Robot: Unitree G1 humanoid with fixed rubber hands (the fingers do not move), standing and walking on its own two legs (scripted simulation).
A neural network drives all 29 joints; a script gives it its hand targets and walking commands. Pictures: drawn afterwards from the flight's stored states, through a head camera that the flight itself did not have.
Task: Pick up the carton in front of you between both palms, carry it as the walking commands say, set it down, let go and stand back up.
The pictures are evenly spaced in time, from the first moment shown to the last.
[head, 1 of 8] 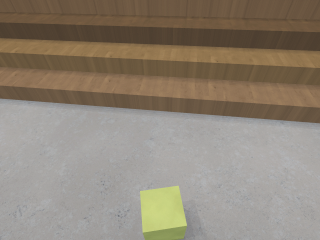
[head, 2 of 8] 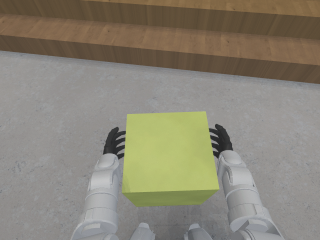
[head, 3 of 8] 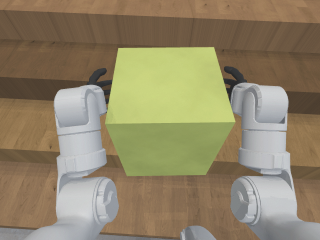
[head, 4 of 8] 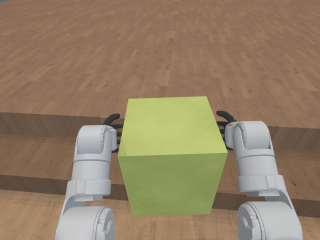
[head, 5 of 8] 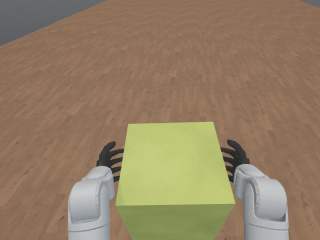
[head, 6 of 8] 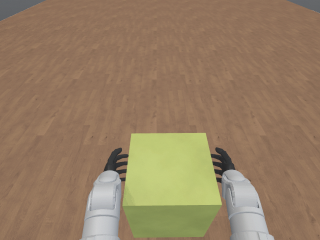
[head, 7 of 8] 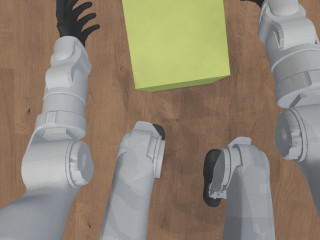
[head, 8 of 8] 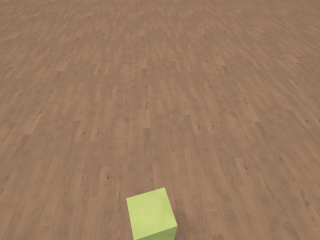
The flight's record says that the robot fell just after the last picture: no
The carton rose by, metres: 2.33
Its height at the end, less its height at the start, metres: +1.56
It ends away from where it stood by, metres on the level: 6.07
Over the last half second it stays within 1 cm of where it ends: yes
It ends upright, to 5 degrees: yes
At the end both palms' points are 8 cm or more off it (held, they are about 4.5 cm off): yes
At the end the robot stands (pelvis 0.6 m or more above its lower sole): yes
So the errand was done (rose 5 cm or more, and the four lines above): yes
